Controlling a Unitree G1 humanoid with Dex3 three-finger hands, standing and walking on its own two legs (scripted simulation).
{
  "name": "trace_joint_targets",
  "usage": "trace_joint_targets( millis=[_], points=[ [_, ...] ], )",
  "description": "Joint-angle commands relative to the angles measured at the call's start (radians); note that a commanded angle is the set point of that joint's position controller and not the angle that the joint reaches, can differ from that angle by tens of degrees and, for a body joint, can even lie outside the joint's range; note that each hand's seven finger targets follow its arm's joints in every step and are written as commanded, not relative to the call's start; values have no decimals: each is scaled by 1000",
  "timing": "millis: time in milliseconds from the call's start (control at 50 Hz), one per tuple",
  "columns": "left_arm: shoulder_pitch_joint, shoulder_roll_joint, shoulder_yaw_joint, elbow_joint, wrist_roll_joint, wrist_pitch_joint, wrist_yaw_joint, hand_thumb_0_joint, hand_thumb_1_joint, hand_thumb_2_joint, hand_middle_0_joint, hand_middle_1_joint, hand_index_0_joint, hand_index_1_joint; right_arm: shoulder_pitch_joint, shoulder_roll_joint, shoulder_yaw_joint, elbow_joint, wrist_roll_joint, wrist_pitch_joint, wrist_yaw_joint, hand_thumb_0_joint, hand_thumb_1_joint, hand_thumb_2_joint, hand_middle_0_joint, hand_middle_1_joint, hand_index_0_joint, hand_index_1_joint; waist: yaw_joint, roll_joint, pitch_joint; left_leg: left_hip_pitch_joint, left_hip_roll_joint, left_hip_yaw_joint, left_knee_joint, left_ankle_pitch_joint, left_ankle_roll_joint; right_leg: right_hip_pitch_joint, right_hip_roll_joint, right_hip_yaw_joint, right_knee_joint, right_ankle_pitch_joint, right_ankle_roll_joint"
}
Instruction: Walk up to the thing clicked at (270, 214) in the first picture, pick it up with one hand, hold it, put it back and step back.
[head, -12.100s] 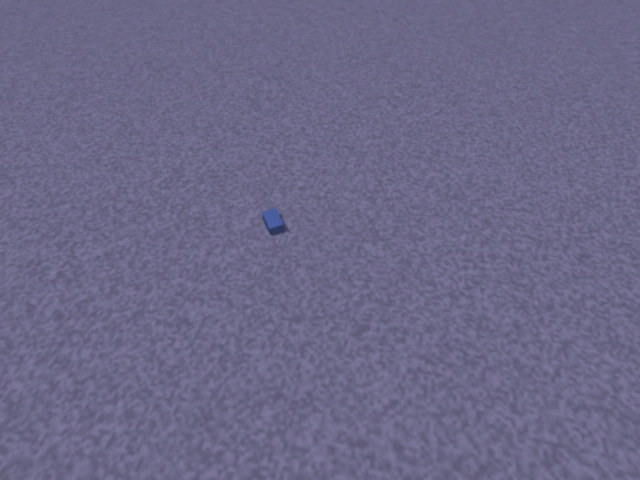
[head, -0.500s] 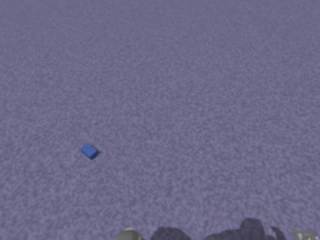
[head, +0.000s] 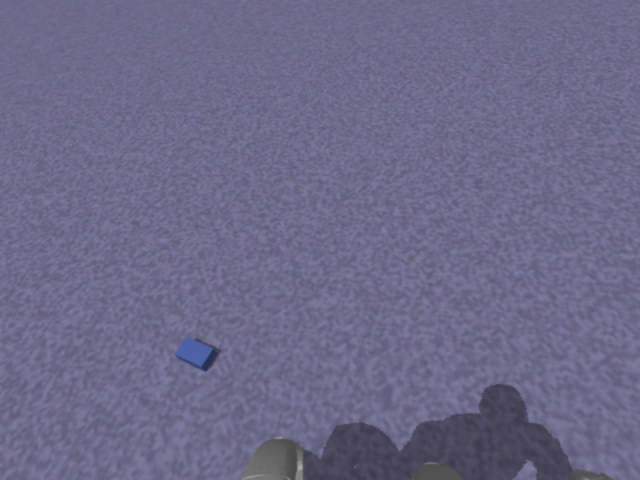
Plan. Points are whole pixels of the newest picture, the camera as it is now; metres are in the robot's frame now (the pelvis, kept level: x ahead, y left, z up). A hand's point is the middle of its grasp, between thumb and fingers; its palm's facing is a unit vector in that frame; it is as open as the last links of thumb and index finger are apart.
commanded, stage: walk up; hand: left
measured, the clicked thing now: (196, 354) +0.60 +0.51 -0.71
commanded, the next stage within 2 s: none
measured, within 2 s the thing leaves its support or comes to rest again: neither
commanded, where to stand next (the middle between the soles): +0.15 +0.45 m, yaw -27 degrees
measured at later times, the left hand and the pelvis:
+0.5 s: hand out of the picture +0.19 +0.53 -0.11, palm faces -0.24 -0.79 -0.57, open 7.3 cm; pelvis +0.05 +0.25 +0.00, yaw -11 degrees
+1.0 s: hand out of the picture +0.24 +0.80 -0.13, palm faces -0.25 -0.74 -0.62, open 7.4 cm; pelvis +0.07 +0.50 -0.01, yaw -20 degrees
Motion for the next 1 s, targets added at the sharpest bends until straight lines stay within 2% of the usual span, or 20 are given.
trace_joint_targets(
  millis=[0,80,140,160,180,220,280,400,440,460,480,520,640,760,820,840,860,880,920,980],
  points=[
    [15,406,133,-66,28,-37,19,0,900,900,-200,-300,-200,-300,-24,-198,-84,-113,4,-19,3,0,-900,-900,200,300,200,300,1,-316,-11,-5,30,26,-94,-2,24,-106,-175,307,-313,-129,-219],
    [31,447,147,-66,36,-35,22,0,900,900,-200,-300,-200,-300,-36,-211,-100,-125,4,-26,5,0,-900,-900,200,300,200,300,12,-346,-60,67,3,66,-210,-107,40,-111,-200,373,-237,-64,-231],
    [-78,331,106,-80,31,-25,31,0,900,900,-200,-300,-200,-300,244,-235,-129,-39,-12,-48,-8,0,-900,-900,200,300,200,300,-178,-138,-150,468,-59,61,-553,-80,39,-344,-70,168,218,83,-102],
    [-104,208,64,-110,12,-25,39,0,900,900,-200,-300,-200,-300,208,-367,-145,-54,-4,-60,-20,0,-900,-900,200,300,200,300,-176,319,-84,447,213,-409,-858,-31,93,-606,167,-23,488,-281,-49],
    [-113,252,62,-88,16,-29,62,0,900,900,-200,-300,-200,-300,59,-433,-150,-73,17,-67,-31,0,-900,-900,200,300,200,300,-97,341,-43,337,293,-656,-975,-105,210,-561,72,114,599,-288,-81],
    [-56,300,75,1,-14,-24,46,0,900,900,-200,-300,-200,-300,0,-278,-111,-105,4,-65,-45,0,-900,-900,200,300,200,300,-66,-24,-2,307,194,-327,-825,92,126,-494,34,112,574,-115,-49],
    [65,291,72,55,-28,-14,24,0,900,900,-200,-300,-200,-300,-46,-235,-95,-104,9,-71,-52,0,-900,-900,200,300,200,300,-19,86,-53,401,141,-141,-709,448,166,-372,11,32,447,-89,-38],
    [102,235,73,3,-36,2,24,0,900,900,-200,-300,-200,-300,-15,-167,-73,-149,-13,-49,-50,0,-900,-900,200,300,200,300,-9,59,-89,369,128,-14,-657,665,146,-81,-2,-27,91,-21,-63],
    [250,246,93,29,-33,0,32,0,900,900,-200,-300,-200,-300,-101,-160,-69,-197,-8,-39,-42,0,-900,-900,200,300,200,300,101,-61,-139,217,69,79,-465,692,71,221,10,-34,-164,167,-88],
    [325,293,119,37,-19,0,43,0,900,900,-200,-300,-200,-300,-102,-130,-61,-215,1,-42,-41,0,-900,-900,200,300,200,300,156,-134,-175,72,17,130,-286,642,-8,417,-21,40,-237,202,-128],
    [312,330,134,0,-6,0,53,0,900,900,-200,-300,-200,-300,-22,-75,-46,-201,9,-42,-43,0,-900,-900,200,300,200,300,148,-353,-190,-190,-79,101,-22,-129,-55,570,-269,419,-311,317,-235],
    [74,366,129,-102,-14,-3,65,0,900,900,-200,-300,-200,-300,28,-188,-83,-188,4,-9,-67,0,-900,-900,200,300,200,300,55,-163,-190,-164,-20,-102,292,-190,-55,260,-527,725,-410,137,-411],
    [-63,357,123,-91,24,-27,34,0,900,900,-200,-300,-200,-300,46,-198,-93,-110,2,-1,-15,0,-900,-900,200,300,200,300,-14,-242,-37,16,12,-17,139,20,28,-113,-195,291,-316,-185,-210],
    [-29,431,154,-48,40,-23,28,0,900,900,-200,-300,-200,-300,-8,-200,-97,-104,11,5,-6,0,-900,-900,200,300,200,300,36,-356,-55,111,8,89,-171,-144,40,-145,-190,368,-291,-271,-201],
    [-123,355,128,-35,38,-3,28,0,900,900,-200,-300,-200,-300,254,-207,-116,-1,11,-11,-11,0,-900,-900,200,300,200,300,-108,-187,-139,436,-69,154,-513,-141,49,-311,-76,173,13,-209,-101],
    [-122,227,90,-42,26,5,32,0,900,900,-200,-300,-200,-300,278,-277,-128,4,-8,-22,-20,0,-900,-900,200,300,200,300,-139,126,-57,405,82,-175,-780,-346,94,-508,124,45,397,-243,-58],
    [-214,235,79,-71,16,-10,53,0,900,900,-200,-300,-200,-300,95,-394,-131,-36,24,-29,-32,0,-900,-900,200,300,200,300,-95,289,20,203,262,-568,-992,-313,208,-524,135,81,505,-262,-49],
    [-242,274,80,-48,17,-21,55,0,900,900,-200,-300,-200,-300,-48,-361,-119,-66,21,-40,-40,0,-900,-900,200,300,200,300,-49,94,103,93,310,-608,-1002,-237,253,-460,65,116,539,-183,-51],
    [-117,274,92,41,-14,-17,28,0,900,900,-200,-300,-200,-300,-81,-282,-87,-48,10,-60,-62,0,-900,-900,200,300,200,300,3,-45,90,202,189,-329,-822,-125,182,-443,44,123,513,-103,-32],
    [-91,226,75,60,-3,-12,-32,0,900,900,-200,-300,-200,-300,-25,-258,-69,13,40,-99,-78,0,-900,-900,200,300,200,300,4,-16,21,366,207,-269,-726,144,215,-337,31,87,364,-116,-32]
  ],
)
